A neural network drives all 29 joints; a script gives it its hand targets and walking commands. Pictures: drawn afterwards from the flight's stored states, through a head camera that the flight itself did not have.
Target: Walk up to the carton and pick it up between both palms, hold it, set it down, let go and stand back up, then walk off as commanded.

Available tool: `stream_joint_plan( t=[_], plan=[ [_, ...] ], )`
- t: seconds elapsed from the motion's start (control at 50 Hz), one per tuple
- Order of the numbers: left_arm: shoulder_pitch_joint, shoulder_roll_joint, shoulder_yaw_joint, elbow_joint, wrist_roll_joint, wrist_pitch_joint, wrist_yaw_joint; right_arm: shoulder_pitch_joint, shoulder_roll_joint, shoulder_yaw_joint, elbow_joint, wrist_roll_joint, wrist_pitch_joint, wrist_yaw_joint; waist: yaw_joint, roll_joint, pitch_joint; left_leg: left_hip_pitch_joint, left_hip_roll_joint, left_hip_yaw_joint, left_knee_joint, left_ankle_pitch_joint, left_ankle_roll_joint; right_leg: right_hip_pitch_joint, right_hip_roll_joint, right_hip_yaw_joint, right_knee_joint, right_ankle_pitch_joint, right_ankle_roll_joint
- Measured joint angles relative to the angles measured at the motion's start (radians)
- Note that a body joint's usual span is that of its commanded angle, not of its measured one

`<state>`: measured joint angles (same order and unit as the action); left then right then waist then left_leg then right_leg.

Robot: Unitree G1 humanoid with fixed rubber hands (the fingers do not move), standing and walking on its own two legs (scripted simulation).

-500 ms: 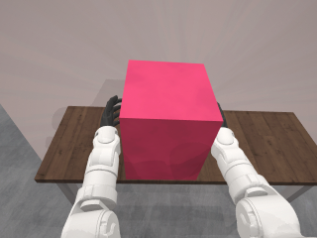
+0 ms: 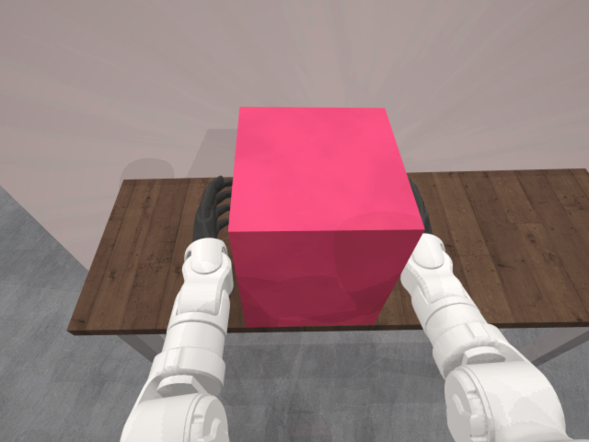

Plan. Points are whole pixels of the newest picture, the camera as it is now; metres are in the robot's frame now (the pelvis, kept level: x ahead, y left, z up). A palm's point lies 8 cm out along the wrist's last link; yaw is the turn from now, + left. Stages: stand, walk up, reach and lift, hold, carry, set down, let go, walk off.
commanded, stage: set down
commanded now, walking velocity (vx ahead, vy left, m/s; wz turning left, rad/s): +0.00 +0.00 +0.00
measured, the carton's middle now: (311, 223) +0.42 +0.02 +0.04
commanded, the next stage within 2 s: none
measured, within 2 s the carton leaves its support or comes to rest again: rests again in 0.78 s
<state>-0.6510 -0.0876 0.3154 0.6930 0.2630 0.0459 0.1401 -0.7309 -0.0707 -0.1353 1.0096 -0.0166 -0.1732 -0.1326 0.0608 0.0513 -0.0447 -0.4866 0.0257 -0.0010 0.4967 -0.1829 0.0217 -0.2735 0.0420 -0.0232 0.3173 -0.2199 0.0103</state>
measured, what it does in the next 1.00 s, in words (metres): stands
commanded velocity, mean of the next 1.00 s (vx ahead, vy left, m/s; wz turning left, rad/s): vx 0.00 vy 0.00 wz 0.00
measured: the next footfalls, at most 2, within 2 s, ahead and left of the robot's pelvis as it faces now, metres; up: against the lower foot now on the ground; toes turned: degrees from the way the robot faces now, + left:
none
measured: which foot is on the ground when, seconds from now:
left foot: down 0.00-1.00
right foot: down 0.00-1.00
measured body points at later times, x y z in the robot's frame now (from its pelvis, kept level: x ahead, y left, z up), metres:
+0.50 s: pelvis +0.01 +0.00 +0.00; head +0.10 +0.00 +0.44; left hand +0.41 +0.17 +0.02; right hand +0.44 -0.12 +0.02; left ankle +0.03 +0.09 -0.74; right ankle -0.05 -0.13 -0.74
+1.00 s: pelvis +0.01 +0.00 -0.01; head +0.11 +0.00 +0.43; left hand +0.40 +0.17 +0.00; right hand +0.44 -0.13 +0.00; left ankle +0.03 +0.09 -0.74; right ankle -0.05 -0.13 -0.74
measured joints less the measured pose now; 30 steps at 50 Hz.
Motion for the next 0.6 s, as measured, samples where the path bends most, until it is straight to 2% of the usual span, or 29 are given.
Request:
stream_joint_plan(
  t=[0.22, 0.6],
  plan=[
    [0.017, 0.007, 0.000, 0.077, -0.033, -0.106, 0.016, 0.000, 0.000, 0.000, 0.029, -0.032, -0.044, 0.001, 0.009, 0.004, -0.034, -0.057, 0.002, 0.000, 0.000, 0.000, -0.002, -0.057, 0.001, 0.000, 0.000, 0.000, 0.000],
    [0.031, 0.008, 0.000, 0.172, -0.056, -0.220, 0.036, 0.000, -0.007, 0.000, 0.099, -0.064, -0.120, 0.001, 0.009, 0.004, -0.074, -0.119, 0.002, 0.000, 0.000, 0.002, -0.003, -0.119, 0.002, 0.000, 0.000, 0.003, -0.001]
  ],
)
